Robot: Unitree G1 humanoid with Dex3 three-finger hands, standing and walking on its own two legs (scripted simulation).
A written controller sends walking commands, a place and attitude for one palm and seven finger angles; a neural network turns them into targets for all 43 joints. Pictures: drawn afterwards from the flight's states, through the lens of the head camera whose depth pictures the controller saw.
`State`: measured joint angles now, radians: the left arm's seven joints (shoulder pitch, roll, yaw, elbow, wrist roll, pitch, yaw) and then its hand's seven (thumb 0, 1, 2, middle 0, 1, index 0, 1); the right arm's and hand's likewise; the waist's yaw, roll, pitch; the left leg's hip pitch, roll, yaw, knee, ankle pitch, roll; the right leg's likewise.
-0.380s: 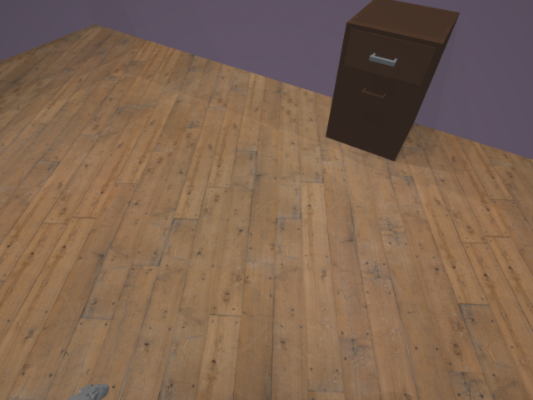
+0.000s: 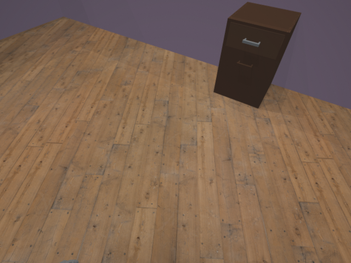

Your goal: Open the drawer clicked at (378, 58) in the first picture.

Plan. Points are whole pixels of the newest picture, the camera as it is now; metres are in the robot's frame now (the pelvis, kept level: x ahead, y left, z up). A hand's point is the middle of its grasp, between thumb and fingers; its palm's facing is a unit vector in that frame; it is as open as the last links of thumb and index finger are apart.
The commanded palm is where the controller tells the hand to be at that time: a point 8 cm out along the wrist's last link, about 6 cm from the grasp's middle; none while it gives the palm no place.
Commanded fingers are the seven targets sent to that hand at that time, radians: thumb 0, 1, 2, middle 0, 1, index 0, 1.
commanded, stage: stand and wait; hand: left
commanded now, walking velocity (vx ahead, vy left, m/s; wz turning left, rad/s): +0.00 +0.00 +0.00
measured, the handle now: (251, 42) +1.59 -0.46 -0.21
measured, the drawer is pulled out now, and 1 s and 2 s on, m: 0.00 0.00 0.00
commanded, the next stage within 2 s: look at it before walking up in 0.44 s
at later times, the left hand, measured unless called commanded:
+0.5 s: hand out of the picture +0.07 +0.24 -0.15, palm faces -0.03 -0.94 -0.34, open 7.4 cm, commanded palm none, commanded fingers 0.00 0.90 0.90 -0.20 -0.30 -0.20 -0.30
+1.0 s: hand out of the picture +0.05 +0.24 -0.15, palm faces -0.03 -0.94 -0.33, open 7.4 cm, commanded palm none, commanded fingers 0.00 0.90 0.90 -0.20 -0.30 -0.20 -0.30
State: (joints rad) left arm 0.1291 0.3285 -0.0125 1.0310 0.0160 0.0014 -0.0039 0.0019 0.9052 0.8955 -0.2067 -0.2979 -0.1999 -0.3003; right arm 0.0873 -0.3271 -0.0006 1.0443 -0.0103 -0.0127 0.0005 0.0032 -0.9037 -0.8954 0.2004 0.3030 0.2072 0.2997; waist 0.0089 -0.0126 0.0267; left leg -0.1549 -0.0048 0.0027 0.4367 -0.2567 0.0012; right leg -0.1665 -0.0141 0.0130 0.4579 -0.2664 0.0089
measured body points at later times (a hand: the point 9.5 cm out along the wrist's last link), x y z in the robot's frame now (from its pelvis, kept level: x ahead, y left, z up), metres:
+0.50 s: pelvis -0.01 -0.01 +0.00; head -0.01 -0.01 +0.45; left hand +0.07 +0.29 -0.13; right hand +0.07 -0.30 -0.13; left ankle -0.01 +0.12 -0.74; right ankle -0.01 -0.13 -0.74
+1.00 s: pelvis -0.02 -0.01 +0.00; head -0.02 -0.01 +0.45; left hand +0.05 +0.29 -0.13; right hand +0.06 -0.31 -0.13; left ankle -0.01 +0.12 -0.74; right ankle -0.01 -0.13 -0.74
